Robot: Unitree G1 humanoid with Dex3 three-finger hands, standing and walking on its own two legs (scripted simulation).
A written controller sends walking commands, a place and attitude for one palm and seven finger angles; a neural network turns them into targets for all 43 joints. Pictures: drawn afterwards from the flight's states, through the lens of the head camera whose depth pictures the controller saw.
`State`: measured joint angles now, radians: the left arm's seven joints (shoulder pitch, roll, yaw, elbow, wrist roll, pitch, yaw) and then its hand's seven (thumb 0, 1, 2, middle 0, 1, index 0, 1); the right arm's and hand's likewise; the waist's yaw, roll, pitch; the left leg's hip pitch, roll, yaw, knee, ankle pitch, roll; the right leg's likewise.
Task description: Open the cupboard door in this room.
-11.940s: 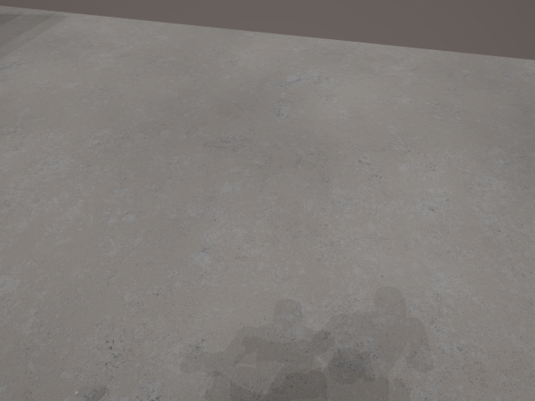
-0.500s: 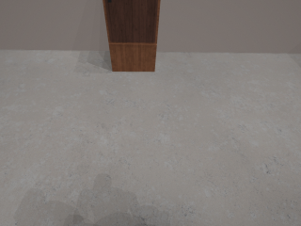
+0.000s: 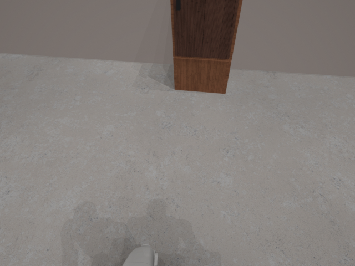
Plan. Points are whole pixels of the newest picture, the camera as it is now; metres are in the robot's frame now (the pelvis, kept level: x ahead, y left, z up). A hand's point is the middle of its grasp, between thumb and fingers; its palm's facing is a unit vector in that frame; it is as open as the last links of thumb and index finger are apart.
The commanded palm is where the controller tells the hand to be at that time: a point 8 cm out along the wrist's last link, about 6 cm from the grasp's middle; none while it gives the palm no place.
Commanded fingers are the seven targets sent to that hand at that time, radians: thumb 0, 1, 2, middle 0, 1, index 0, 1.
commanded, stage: turn or walk to find it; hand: left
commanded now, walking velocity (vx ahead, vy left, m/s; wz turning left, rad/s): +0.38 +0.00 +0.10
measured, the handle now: out of the picture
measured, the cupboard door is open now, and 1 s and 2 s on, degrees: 0 0 0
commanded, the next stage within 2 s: stand and wait in 0.58 s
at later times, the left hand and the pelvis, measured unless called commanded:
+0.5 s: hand (109, 204) +0.30 +0.24 -0.16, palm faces +0.03 -0.98 -0.20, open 7.4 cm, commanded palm none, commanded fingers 0.00 0.90 0.90 -0.20 -0.30 -0.20 -0.30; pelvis +0.19 +0.05 +0.00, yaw -1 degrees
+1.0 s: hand (136, 178) +0.40 +0.19 -0.18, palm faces +0.04 -0.98 -0.21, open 7.2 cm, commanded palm none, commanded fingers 0.00 0.90 0.90 -0.20 -0.30 -0.20 -0.30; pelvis +0.36 +0.00 -0.01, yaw -1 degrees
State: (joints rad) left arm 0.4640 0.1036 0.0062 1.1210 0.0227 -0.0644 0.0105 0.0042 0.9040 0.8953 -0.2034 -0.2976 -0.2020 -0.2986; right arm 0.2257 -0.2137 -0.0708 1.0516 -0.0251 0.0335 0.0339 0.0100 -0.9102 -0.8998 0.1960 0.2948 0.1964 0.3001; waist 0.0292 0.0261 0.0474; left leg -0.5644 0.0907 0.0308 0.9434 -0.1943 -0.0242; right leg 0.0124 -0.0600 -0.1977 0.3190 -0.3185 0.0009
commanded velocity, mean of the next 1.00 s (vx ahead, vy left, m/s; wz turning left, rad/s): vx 0.21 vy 0.00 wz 0.02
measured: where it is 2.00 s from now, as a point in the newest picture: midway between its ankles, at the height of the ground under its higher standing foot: (186, 233)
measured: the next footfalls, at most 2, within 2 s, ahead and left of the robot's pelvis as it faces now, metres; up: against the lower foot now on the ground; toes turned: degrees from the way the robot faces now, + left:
left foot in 0.16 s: +0.18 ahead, +0.15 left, +0.00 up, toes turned +9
right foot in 0.66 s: +0.43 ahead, -0.11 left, +0.00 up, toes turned -11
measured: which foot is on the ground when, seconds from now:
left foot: up 0.00-0.14, down 0.16-0.68, up 0.70-1.00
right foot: down 0.00-0.16, up 0.18-0.64, down 0.66-1.00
